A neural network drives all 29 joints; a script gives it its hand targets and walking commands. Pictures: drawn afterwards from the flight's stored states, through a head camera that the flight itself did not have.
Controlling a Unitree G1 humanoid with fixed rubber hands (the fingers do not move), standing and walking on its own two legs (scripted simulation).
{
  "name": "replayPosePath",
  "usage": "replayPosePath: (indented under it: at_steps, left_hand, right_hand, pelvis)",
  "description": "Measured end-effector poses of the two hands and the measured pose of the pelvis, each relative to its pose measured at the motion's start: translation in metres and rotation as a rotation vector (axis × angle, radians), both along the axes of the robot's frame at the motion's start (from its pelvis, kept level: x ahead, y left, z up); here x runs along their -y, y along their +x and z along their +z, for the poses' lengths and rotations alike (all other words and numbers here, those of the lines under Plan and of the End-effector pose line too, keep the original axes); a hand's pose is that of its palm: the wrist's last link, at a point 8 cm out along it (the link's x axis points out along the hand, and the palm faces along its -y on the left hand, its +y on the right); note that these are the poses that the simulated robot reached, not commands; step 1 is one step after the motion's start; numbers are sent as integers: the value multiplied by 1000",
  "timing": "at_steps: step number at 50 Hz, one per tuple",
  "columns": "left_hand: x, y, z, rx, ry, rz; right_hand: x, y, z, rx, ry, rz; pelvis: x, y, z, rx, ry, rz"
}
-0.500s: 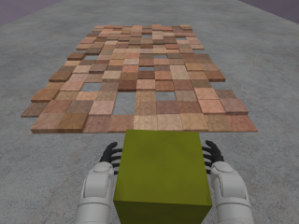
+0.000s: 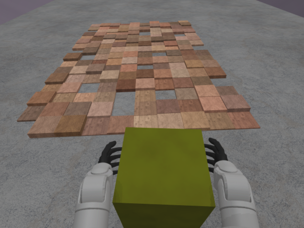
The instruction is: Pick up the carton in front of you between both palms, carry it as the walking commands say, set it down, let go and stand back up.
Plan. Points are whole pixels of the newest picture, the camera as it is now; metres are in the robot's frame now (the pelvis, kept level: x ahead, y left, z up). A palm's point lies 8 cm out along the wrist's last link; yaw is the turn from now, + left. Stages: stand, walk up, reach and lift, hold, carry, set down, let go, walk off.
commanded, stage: carry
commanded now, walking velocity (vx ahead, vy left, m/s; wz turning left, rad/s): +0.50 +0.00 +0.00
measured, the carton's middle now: (161, 182) +0.29 +0.01 -0.02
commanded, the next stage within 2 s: none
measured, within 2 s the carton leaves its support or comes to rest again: neither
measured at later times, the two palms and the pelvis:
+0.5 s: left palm (113, 117) +0.46 +0.17 +0.08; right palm (206, 117) +0.46 -0.13 +0.08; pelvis +0.20 +0.02 +0.00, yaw -2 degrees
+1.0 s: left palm (138, 76) +0.77 +0.12 +0.07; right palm (203, 74) +0.79 -0.18 +0.06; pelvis +0.51 -0.04 +0.01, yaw +2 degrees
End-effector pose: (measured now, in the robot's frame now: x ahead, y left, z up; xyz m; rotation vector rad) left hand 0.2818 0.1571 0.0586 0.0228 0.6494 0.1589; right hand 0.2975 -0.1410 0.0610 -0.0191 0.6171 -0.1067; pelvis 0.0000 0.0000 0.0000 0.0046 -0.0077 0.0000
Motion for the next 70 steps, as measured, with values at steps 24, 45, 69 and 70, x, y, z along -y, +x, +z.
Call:
replayPosePath:
  at_steps: [24, 45, 69, 70]
  left_hand:
    - [-14, 167, 18, -91, -80, 20]
    - [35, 433, -5, -147, -48, 41]
    - [7, 816, 52, 46, -72, -67]
    - [6, 834, 56, 32, -74, -71]
  right_hand:
    - [-13, 157, 19, -92, 49, -67]
    - [36, 433, -9, -150, 76, -48]
    - [7, 789, 61, 49, 18, -112]
    - [7, 805, 65, 35, 12, -113]
  pelvis:
    - [-22, 189, -5, -99, 14, -28]
    - [33, 455, -11, -81, -7, 32]
    - [-13, 775, -19, -64, -4, -26]
    - [-14, 784, -15, -69, -7, -25]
